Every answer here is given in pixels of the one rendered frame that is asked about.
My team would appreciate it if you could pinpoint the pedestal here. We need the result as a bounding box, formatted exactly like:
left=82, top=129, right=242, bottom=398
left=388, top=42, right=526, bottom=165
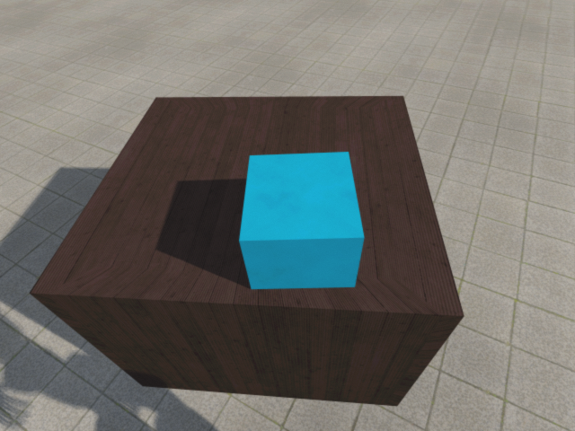
left=30, top=96, right=464, bottom=406

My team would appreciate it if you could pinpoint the carton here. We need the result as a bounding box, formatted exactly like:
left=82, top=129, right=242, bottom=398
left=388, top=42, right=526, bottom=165
left=239, top=152, right=365, bottom=289

